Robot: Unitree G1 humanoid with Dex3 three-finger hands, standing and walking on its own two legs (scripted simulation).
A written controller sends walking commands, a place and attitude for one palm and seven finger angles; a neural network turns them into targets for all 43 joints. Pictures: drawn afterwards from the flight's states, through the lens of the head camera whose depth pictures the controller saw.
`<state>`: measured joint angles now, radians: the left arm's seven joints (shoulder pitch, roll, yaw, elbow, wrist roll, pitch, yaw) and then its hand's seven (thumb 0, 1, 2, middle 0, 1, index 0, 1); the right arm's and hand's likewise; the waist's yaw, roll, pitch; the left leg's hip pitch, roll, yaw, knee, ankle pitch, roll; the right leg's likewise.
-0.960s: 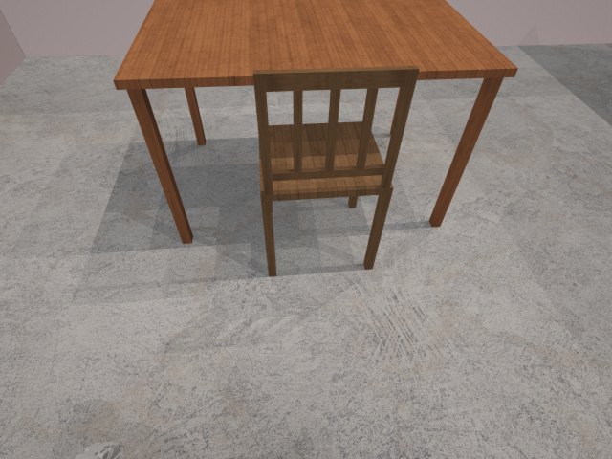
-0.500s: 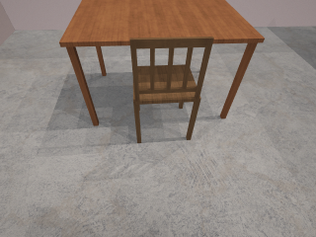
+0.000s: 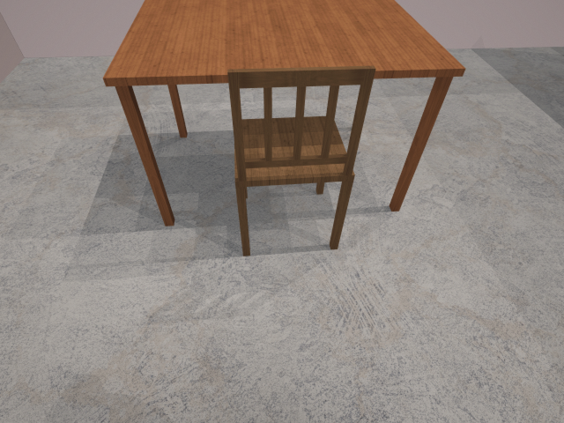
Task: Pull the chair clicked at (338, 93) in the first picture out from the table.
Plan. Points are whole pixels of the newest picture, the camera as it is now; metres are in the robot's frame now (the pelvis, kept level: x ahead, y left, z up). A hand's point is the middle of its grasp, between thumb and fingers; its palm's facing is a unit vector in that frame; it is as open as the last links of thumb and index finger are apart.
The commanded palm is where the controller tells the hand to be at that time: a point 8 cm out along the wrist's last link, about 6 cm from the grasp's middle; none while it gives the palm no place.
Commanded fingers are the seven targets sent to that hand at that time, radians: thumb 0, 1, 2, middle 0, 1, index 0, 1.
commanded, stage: look at it before walking up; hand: left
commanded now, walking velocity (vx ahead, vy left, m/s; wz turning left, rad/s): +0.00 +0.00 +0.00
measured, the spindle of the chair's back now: (299, 124) +0.96 +0.00 -0.12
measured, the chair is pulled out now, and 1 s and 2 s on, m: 0.00 0.00 0.00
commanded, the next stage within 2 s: walk to a spot facing it in 0.48 s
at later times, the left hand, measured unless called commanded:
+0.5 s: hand out of the picture +0.07 +0.25 -0.16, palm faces -0.02 -0.95 -0.32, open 7.4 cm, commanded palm none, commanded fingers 0.00 0.90 0.90 -0.20 -0.30 -0.20 -0.30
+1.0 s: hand out of the picture +0.06 +0.19 -0.18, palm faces -0.14 -0.95 -0.27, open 7.4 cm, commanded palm none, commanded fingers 0.00 0.90 0.90 -0.20 -0.30 -0.20 -0.30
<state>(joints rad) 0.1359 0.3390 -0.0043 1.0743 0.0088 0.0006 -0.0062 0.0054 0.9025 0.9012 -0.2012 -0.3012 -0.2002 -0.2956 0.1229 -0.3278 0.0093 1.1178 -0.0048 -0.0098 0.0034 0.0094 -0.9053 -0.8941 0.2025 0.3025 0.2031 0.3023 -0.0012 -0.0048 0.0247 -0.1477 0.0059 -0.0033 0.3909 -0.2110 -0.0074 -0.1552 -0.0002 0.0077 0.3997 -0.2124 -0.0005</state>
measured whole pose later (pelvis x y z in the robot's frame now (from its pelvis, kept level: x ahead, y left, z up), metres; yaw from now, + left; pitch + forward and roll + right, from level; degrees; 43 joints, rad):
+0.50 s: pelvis +0.00 +0.00 +0.00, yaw +0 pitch -2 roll +0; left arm 0.15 0.34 0.00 1.09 0.01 0.00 -0.01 0.01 0.90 0.90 -0.20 -0.30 -0.20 -0.30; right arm 0.12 -0.33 0.01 1.12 0.00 -0.01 0.00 0.01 -0.91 -0.89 0.20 0.30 0.20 0.30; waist 0.00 -0.01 0.03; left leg -0.14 0.01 0.00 0.37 -0.20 -0.01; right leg -0.14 0.00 0.01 0.38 -0.20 0.00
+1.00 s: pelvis -0.02 -0.02 -0.03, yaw -11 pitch -2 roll +1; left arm 0.25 0.23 0.04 0.94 0.02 0.05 -0.02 0.00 0.90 0.90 -0.20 -0.30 -0.20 -0.30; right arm 0.16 -0.23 -0.04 0.98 -0.01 0.04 -0.01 0.01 -0.90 -0.89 0.20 0.30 0.20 0.30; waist 0.03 0.02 0.08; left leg -0.30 0.10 0.14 0.75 -0.41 -0.04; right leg -0.35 0.04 0.01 0.73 -0.33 -0.03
